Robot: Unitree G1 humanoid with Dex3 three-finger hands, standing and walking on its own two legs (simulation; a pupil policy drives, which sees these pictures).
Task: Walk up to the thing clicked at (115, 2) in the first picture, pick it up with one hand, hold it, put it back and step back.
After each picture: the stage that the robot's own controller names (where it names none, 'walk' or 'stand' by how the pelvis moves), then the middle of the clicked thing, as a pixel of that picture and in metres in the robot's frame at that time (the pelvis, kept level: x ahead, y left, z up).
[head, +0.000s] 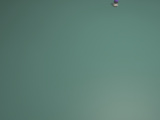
stand; (115, 2) +2.31 -0.55 -0.72
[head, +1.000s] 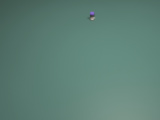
walk; (92, 16) +2.21 -0.06 -0.69
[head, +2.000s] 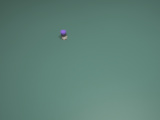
walk; (63, 35) +1.53 +0.33 -0.72
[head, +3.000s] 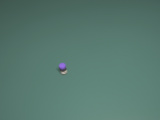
walk; (63, 69) +1.00 +0.29 -0.72
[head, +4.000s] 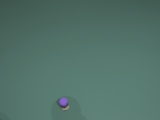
walk; (64, 104) +0.60 +0.23 -0.71
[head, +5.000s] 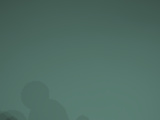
stand; out of the picture +0.36 +0.17 -0.70
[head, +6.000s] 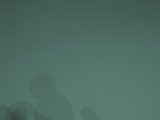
stand; out of the picture +0.31 +0.20 -0.72
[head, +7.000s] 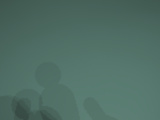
stand; out of the picture +0.33 +0.19 -0.72
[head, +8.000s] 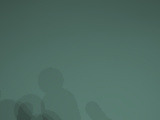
stand; out of the picture +0.30 +0.18 -0.72
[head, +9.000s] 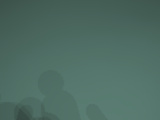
stand; out of the picture +0.31 +0.19 -0.73
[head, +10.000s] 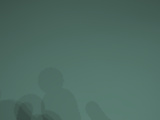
stand; out of the picture +0.30 +0.19 -0.73
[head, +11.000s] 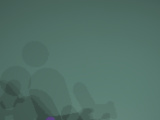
go down; out of the picture +0.32 +0.19 -0.67
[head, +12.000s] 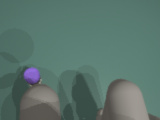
go down; (33, 78) +0.40 +0.20 -0.30
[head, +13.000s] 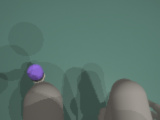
close in; (36, 74) +0.40 +0.20 -0.30
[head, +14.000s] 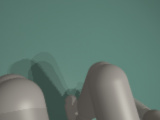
close in; out of the picture +0.39 +0.23 -0.22
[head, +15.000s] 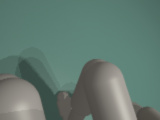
close; out of the picture +0.38 +0.24 -0.22
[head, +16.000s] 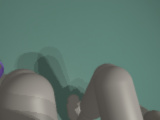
lift; out of the picture +0.34 +0.23 -0.20
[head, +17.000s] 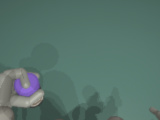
lift; (30, 91) +0.31 +0.18 +0.00
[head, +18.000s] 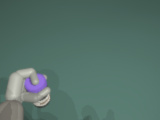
hold; (38, 91) +0.33 +0.17 +0.01
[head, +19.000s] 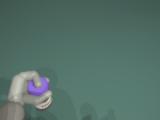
hold; (40, 94) +0.32 +0.17 +0.00
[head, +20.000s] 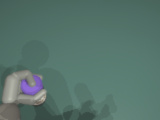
crouch; (34, 91) +0.33 +0.17 -0.07
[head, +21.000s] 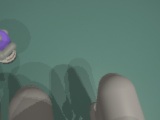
lower; (2, 48) +0.47 +0.22 -0.10
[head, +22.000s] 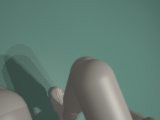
lower; out of the picture +0.44 +0.26 -0.23
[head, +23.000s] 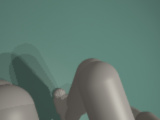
lower; out of the picture +0.42 +0.25 -0.23
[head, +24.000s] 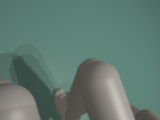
lower; out of the picture +0.42 +0.25 -0.23
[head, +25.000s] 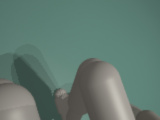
lower; out of the picture +0.41 +0.25 -0.23
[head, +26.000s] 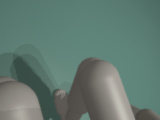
open; out of the picture +0.40 +0.23 -0.23
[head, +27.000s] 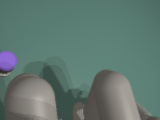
stand; (5, 64) +0.40 +0.21 -0.24
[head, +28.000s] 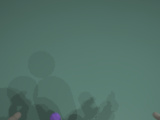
stand; (56, 119) +0.36 +0.17 -0.60
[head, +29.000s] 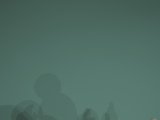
stand; out of the picture +0.34 +0.16 -0.67
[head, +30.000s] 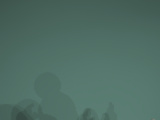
stand; out of the picture +0.34 +0.16 -0.67
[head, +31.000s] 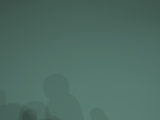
stand; out of the picture +0.36 +0.16 -0.72
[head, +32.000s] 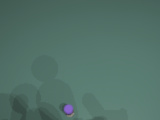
walk; (69, 110) +0.43 +0.15 -0.71
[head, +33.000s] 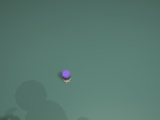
walk; (66, 76) +0.70 +0.13 -0.69
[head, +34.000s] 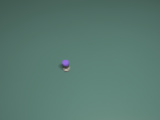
stand; (65, 65) +1.00 +0.19 -0.70
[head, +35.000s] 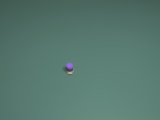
stand; (69, 69) +0.98 +0.13 -0.72
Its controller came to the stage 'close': yes
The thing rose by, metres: 0.71
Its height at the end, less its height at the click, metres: +0.00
